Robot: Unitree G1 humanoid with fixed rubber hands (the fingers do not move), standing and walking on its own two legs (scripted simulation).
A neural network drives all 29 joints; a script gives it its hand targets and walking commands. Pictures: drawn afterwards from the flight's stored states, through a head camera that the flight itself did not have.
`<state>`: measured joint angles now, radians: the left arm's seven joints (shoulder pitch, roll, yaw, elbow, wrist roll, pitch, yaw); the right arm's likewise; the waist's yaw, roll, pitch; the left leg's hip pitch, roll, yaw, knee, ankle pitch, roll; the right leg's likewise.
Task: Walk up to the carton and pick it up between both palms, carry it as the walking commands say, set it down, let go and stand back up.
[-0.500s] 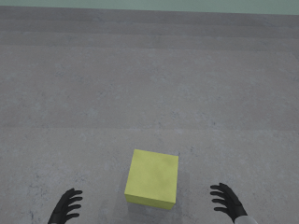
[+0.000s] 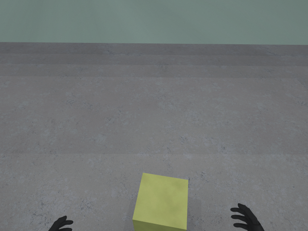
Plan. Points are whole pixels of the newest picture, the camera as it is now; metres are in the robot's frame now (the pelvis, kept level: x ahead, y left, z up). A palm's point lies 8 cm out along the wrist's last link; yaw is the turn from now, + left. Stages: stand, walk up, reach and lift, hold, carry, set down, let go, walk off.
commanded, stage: stand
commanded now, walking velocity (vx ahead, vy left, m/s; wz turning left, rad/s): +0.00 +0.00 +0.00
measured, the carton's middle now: (161, 205) +0.44 -0.05 -0.66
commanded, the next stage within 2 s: none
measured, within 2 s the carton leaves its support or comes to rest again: neither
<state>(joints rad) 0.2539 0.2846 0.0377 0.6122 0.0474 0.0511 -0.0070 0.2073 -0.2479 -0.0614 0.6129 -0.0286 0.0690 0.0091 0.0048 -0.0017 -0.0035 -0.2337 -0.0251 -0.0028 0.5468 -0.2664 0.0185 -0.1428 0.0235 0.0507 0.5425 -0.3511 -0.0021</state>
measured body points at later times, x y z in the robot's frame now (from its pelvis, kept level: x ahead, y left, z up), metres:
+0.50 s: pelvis +0.00 +0.00 +0.01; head -0.04 +0.00 +0.45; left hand +0.11 +0.29 -0.10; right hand +0.12 -0.29 -0.10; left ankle +0.02 +0.11 -0.73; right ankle -0.03 -0.12 -0.73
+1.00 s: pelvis -0.02 +0.00 +0.01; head -0.05 +0.00 +0.46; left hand +0.05 +0.31 -0.11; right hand +0.07 -0.29 -0.11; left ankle +0.02 +0.11 -0.73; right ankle -0.03 -0.12 -0.73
